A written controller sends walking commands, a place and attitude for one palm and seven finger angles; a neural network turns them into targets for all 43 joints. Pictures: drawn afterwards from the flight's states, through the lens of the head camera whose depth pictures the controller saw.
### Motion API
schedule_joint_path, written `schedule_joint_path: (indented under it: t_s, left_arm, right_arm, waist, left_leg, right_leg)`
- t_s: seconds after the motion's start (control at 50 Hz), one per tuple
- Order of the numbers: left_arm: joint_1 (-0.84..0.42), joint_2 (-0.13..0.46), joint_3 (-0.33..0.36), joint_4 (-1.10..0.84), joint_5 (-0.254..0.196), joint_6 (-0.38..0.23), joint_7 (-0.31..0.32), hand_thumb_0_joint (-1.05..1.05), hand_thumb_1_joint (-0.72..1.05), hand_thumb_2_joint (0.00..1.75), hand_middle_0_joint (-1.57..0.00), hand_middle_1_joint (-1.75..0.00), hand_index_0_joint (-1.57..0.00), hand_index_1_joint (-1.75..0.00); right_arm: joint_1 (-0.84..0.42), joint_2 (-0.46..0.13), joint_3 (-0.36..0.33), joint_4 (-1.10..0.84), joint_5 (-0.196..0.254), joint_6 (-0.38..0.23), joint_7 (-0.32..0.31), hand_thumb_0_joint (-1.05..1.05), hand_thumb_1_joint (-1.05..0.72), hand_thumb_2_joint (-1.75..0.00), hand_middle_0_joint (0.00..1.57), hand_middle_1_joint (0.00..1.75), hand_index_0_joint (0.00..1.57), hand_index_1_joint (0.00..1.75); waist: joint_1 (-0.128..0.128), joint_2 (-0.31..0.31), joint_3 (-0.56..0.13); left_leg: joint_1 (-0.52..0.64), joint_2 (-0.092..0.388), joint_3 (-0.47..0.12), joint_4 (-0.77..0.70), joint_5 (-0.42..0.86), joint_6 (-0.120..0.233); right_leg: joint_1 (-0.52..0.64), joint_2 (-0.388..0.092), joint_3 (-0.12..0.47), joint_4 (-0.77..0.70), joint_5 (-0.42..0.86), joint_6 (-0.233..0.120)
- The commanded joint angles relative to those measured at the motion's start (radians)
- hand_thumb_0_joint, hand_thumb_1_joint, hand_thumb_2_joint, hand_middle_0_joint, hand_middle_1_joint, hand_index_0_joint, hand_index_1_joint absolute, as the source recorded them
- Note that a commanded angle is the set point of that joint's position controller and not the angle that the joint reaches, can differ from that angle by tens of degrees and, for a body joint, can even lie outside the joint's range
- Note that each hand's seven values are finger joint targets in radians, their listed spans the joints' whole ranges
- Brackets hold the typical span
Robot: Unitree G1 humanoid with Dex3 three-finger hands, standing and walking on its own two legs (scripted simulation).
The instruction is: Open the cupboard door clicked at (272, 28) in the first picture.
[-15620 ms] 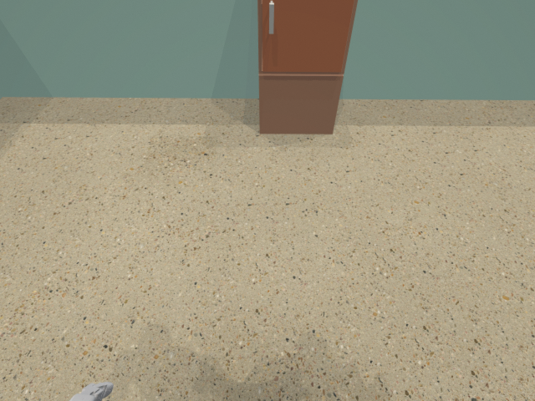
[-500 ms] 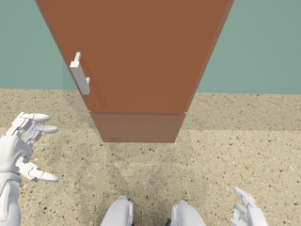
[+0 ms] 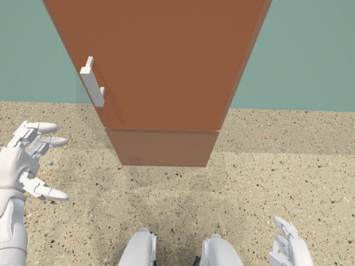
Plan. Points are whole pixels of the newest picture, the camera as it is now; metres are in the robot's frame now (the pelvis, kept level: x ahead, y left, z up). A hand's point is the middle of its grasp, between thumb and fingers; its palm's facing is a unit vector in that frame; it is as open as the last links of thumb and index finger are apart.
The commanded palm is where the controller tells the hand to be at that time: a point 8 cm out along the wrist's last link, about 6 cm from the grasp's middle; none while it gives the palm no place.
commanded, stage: move the hooked fingers beside the handle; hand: left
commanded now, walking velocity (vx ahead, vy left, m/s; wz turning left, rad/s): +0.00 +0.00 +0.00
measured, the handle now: (95, 82) +0.54 +0.25 +0.03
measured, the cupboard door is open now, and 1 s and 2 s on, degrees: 0 0 0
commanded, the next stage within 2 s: none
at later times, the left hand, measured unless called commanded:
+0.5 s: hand (61, 131) +0.38 +0.29 +0.04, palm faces +0.01 -1.00 -0.03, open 14.0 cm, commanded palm +0.36 +0.34 +0.04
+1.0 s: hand (64, 111) +0.44 +0.30 +0.04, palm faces +0.03 -1.00 -0.03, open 14.0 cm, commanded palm +0.42 +0.34 +0.04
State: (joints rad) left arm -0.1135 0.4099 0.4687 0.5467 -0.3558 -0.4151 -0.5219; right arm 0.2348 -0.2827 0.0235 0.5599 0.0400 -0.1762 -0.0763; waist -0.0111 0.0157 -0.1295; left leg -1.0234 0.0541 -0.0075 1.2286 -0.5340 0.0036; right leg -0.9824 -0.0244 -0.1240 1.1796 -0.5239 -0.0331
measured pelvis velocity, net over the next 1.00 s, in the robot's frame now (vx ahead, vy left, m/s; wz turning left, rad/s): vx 0.00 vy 0.02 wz -0.04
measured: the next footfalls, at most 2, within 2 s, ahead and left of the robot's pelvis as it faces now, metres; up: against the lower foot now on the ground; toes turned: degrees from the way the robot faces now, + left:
none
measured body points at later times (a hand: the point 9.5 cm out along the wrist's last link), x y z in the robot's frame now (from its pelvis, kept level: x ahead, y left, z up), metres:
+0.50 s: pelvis +0.00 +0.01 +0.00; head +0.13 +0.03 +0.43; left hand +0.38 +0.34 +0.04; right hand +0.10 -0.26 -0.10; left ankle +0.03 +0.12 -0.64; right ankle +0.03 -0.11 -0.64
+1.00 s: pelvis +0.00 +0.02 -0.01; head +0.15 +0.04 +0.42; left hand +0.43 +0.35 +0.04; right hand +0.07 -0.26 -0.11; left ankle +0.03 +0.12 -0.64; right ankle +0.03 -0.11 -0.64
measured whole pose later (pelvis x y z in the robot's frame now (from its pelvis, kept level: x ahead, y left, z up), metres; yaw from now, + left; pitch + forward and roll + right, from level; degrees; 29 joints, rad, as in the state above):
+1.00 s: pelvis +0.00 +0.02 -0.01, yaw -2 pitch +25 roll -4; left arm -0.61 0.59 0.57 0.99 -0.21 -0.45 -0.53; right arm 0.30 -0.29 0.02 0.61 0.01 -0.04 -0.05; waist -0.10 0.01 -0.12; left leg -1.15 0.06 0.01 1.26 -0.54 0.03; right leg -1.11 -0.01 -0.10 1.19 -0.50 -0.01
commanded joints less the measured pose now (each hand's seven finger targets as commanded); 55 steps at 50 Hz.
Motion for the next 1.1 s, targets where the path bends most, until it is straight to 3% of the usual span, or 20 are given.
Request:
schedule_joint_path:
  t_s: [0.0, 0.08, 0.14, 0.24, 0.32, 0.34, 0.36, 0.38, 0.42, 0.44, 0.54, 0.6, 0.62, 0.7, 0.78, 0.84, 0.9, 0.96, 1.02, 1.08]
  left_arm:
    - [-0.325, 0.31, 0.082, -0.185, -0.012, -0.066, -0.015, 0.0, -0.5, 0.3, -0.3, -1.2, -0.3, -1.2]
    - [-0.278, 0.36, 0.129, -0.112, -0.003, -0.033, -0.025, 0.0, -0.5, 0.3, -0.3, -1.2, -0.3, -1.2]
    - [-0.27, 0.36, 0.143, -0.077, -0.009, -0.012, -0.015, 0.0, -0.5, 0.3, -0.3, -1.2, -0.3, -1.2]
    - [-0.367, 0.362, 0.133, -0.006, 0.012, -0.02, 0.004, 0.0, -0.5, 0.3, -0.3, -1.2, -0.3, -1.2]
    - [-0.465, 0.346, 0.093, 0.002, 0.032, -0.059, -0.002, 0.0, -0.5, 0.3, -0.3, -1.2, -0.3, -1.2]
    - [-0.482, 0.376, 0.115, 0.014, 0.037, -0.067, -0.002, 0.0, -0.5, 0.3, -0.3, -1.2, -0.3, -1.2]
    - [-0.517, 0.366, 0.096, -0.008, 0.031, -0.078, -0.011, 0.0, -0.5, 0.3, -0.3, -1.2, -0.3, -1.2]
    - [-0.502, 0.381, 0.111, 0.008, 0.037, -0.077, -0.014, 0.0, -0.5, 0.3, -0.3, -1.2, -0.3, -1.2]
    - [-0.56, 0.374, 0.092, 0.005, 0.043, -0.079, -0.013, 0.0, -0.5, 0.3, -0.3, -1.2, -0.3, -1.2]
    - [-0.54, 0.399, 0.119, 0.018, 0.046, -0.076, -0.008, 0.0, -0.5, 0.3, -0.3, -1.2, -0.3, -1.2]
    - [-0.587, 0.409, 0.125, 0.089, 0.07, -0.051, 0.02, 0.0, -0.5, 0.3, -0.3, -1.2, -0.3, -1.2]
    - [-0.6, 0.445, 0.152, 0.124, 0.082, -0.055, 0.032, 0.0, -0.5, 0.3, -0.3, -1.2, -0.3, -1.2]
    - [-0.608, 0.447, 0.151, 0.138, 0.087, -0.058, 0.034, 0.0, -0.5, 0.3, -0.3, -1.2, -0.3, -1.2]
    - [-0.652, 0.429, 0.124, 0.151, 0.095, -0.075, 0.021, 0.0, -0.5, 0.3, -0.3, -1.2, -0.3, -1.2]
    - [-0.718, 0.445, 0.121, 0.244, 0.099, -0.071, -0.001, 0.0, -0.5, 0.3, -0.3, -1.2, -0.3, -1.2]
    - [-0.793, 0.481, 0.132, 0.265, 0.113, -0.082, -0.004, 0.0, -0.5, 0.3, -0.3, -1.2, -0.3, -1.2]
    - [-0.808, 0.535, 0.166, 0.239, 0.122, -0.107, -0.002, 0.0, -0.5, 0.3, -0.3, -1.2, -0.3, -1.2]
    - [-0.832, 0.528, 0.154, 0.208, 0.121, -0.113, -0.001, 0.0, -0.5, 0.3, -0.3, -1.2, -0.3, -1.2]
    - [-0.849, 0.514, 0.138, 0.316, 0.132, -0.078, 0.003, 0.0, -0.5, 0.3, -0.3, -1.2, -0.3, -1.2]
    - [-0.897, 0.553, 0.148, 0.374, 0.145, -0.056, 0.006, 0.0, -0.5, 0.3, -0.3, -1.2, -0.3, -1.2]
  right_arm:
    - [0.043, -0.155, -0.063, -0.092, 0.001, -0.049, -0.022, 0.0, -0.9, -0.9, 0.2, 0.3, 0.2, 0.3]
    - [0.061, -0.159, -0.065, -0.092, 0.001, -0.036, -0.015, 0.0, -0.9, -0.9, 0.2, 0.3, 0.2, 0.3]
    - [0.063, -0.158, -0.066, -0.098, 0.003, -0.024, -0.004, 0.0, -0.9, -0.9, 0.2, 0.3, 0.2, 0.3]
    - [0.089, -0.168, -0.069, -0.086, 0.001, -0.007, 0.004, 0.0, -0.9, -0.9, 0.2, 0.3, 0.2, 0.3]
    - [0.107, -0.171, -0.073, -0.069, -0.004, -0.001, 0.004, 0.0, -0.9, -0.9, 0.2, 0.3, 0.2, 0.3]
    - [0.115, -0.176, -0.074, -0.061, -0.005, 0.002, 0.002, 0.0, -0.9, -0.9, 0.2, 0.3, 0.2, 0.3]
    - [0.117, -0.176, -0.072, -0.062, -0.004, 0.002, 0.001, 0.0, -0.9, -0.9, 0.2, 0.3, 0.2, 0.3]
    - [0.127, -0.179, -0.075, -0.056, -0.006, 0.007, 0.002, 0.0, -0.9, -0.9, 0.2, 0.3, 0.2, 0.3]
    - [0.126, -0.179, -0.076, -0.045, -0.007, 0.012, 0.001, 0.0, -0.9, -0.9, 0.2, 0.3, 0.2, 0.3]
    - [0.132, -0.182, -0.077, -0.043, -0.008, 0.014, 0.001, 0.0, -0.9, -0.9, 0.2, 0.3, 0.2, 0.3]
    - [0.146, -0.18, -0.073, -0.037, -0.013, 0.037, 0.007, 0.0, -0.9, -0.9, 0.2, 0.3, 0.2, 0.3]
    - [0.155, -0.182, -0.072, -0.038, -0.016, 0.05, 0.011, 0.0, -0.9, -0.9, 0.2, 0.3, 0.2, 0.3]
    - [0.156, -0.182, -0.07, -0.039, -0.018, 0.055, 0.013, 0.0, -0.9, -0.9, 0.2, 0.3, 0.2, 0.3]
    - [0.169, -0.184, -0.073, -0.033, -0.019, 0.07, 0.02, 0.0, -0.9, -0.9, 0.2, 0.3, 0.2, 0.3]
    - [0.178, -0.192, -0.069, -0.023, -0.016, 0.091, 0.017, 0.0, -0.9, -0.9, 0.2, 0.3, 0.2, 0.3]
    - [0.183, -0.196, -0.069, -0.015, -0.02, 0.098, 0.014, 0.0, -0.9, -0.9, 0.2, 0.3, 0.2, 0.3]
    - [0.197, -0.198, -0.07, -0.011, -0.025, 0.109, 0.016, 0.0, -0.9, -0.9, 0.2, 0.3, 0.2, 0.3]
    - [0.202, -0.196, -0.07, -0.005, -0.029, 0.117, 0.02, 0.0, -0.9, -0.9, 0.2, 0.3, 0.2, 0.3]
    - [0.205, -0.2, -0.067, 0.007, -0.024, 0.133, 0.021, 0.0, -0.9, -0.9, 0.2, 0.3, 0.2, 0.3]
    - [0.209, -0.206, -0.058, 0.002, -0.023, 0.143, 0.016, 0.0, -0.9, -0.9, 0.2, 0.3, 0.2, 0.3]
  waist:
    - [-0.027, 0.115, -0.355]
    - [-0.003, 0.074, -0.415]
    - [0.001, 0.071, -0.394]
    - [-0.028, 0.048, -0.34]
    - [-0.048, 0.077, -0.37]
    - [-0.046, 0.073, -0.375]
    - [-0.049, 0.107, -0.39]
    - [-0.04, 0.103, -0.419]
    - [-0.052, 0.123, -0.424]
    - [-0.038, 0.139, -0.435]
    - [-0.049, 0.107, -0.419]
    - [-0.041, 0.119, -0.424]
    - [-0.046, 0.096, -0.422]
    - [-0.058, 0.114, -0.453]
    - [-0.079, 0.082, -0.409]
    - [-0.084, 0.122, -0.42]
    - [-0.069, 0.155, -0.506]
    - [-0.071, 0.204, -0.547]
    - [-0.099, 0.13, -0.45]
    - [-0.107, 0.115, -0.432]
  left_leg:
    - [0.207, -0.037, -0.019, -0.163, 0.238, 0.027]
    - [0.2, -0.033, -0.017, -0.161, 0.312, 0.027]
    - [0.181, -0.036, -0.011, -0.17, 0.305, 0.025]
    - [0.159, -0.031, -0.014, -0.167, 0.287, 0.026]
    - [0.196, -0.03, -0.019, -0.163, 0.278, 0.028]
    - [0.201, -0.028, -0.025, -0.165, 0.286, 0.027]
    - [0.231, -0.028, -0.031, -0.163, 0.313, 0.025]
    - [0.26, -0.026, -0.036, -0.171, 0.329, 0.022]
    - [0.28, -0.024, -0.043, -0.173, 0.324, 0.021]
    - [0.298, -0.023, -0.048, -0.181, 0.343, 0.016]
    - [0.281, -0.021, -0.05, -0.173, 0.383, 0.018]
    - [0.279, -0.019, -0.046, -0.17, 0.396, 0.015]
    - [0.257, -0.021, -0.044, -0.166, 0.383, 0.018]
    - [0.298, -0.016, -0.047, -0.154, 0.431, 0.018]
    - [0.246, -0.016, -0.048, -0.143, 0.382, 0.023]
    - [0.249, -0.018, -0.052, -0.135, 0.356, 0.024]
    - [0.322, -0.013, -0.065, -0.123, 0.465, 0.017]
    - [0.373, -0.008, -0.077, -0.113, 0.532, 0.013]
    - [0.294, -0.008, -0.073, -0.12, 0.425, 0.021]
    - [0.224, -0.014, -0.065, -0.112, 0.374, 0.03]
  right_leg:
    - [0.193, 0.034, 0.125, -0.181, 0.171, 0.01]
    - [0.249, 0.037, 0.122, -0.164, 0.259, 0.013]
    - [0.247, 0.035, 0.117, -0.171, 0.259, 0.018]
    - [0.193, 0.041, 0.104, -0.163, 0.243, 0.019]
    - [0.153, 0.045, 0.103, -0.158, 0.221, 0.016]
    - [0.153, 0.046, 0.099, -0.154, 0.223, 0.014]
    - [0.137, 0.05, 0.093, -0.144, 0.236, 0.007]
    - [0.138, 0.05, 0.09, -0.147, 0.241, 0.008]
    - [0.114, 0.046, 0.087, -0.15, 0.23, 0.01]
    - [0.114, 0.046, 0.081, -0.148, 0.231, 0.007]
    - [0.105, 0.045, 0.074, -0.143, 0.266, 0.013]
    - [0.11, 0.049, 0.074, -0.139, 0.276, 0.011]
    - [0.121, 0.049, 0.075, -0.137, 0.277, 0.013]
    - [0.1, 0.052, 0.074, -0.133, 0.301, 0.012]
    - [0.072, 0.056, 0.075, -0.131, 0.275, 0.014]
    - [0.045, 0.053, 0.077, -0.128, 0.246, 0.012]
    - [0.054, 0.056, 0.074, -0.11, 0.3, 0.009]
    - [0.025, 0.057, 0.071, -0.102, 0.309, 0.006]
    - [0.009, 0.058, 0.067, -0.122, 0.266, 0.015]
    - [0.023, 0.056, 0.074, -0.12, 0.255, 0.016]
